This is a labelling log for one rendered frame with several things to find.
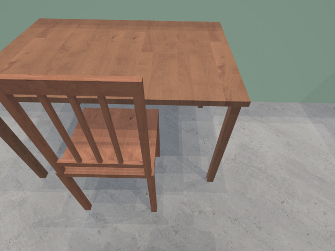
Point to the table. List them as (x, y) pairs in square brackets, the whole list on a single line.
[(183, 63)]

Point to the chair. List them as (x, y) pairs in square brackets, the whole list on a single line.
[(106, 142)]

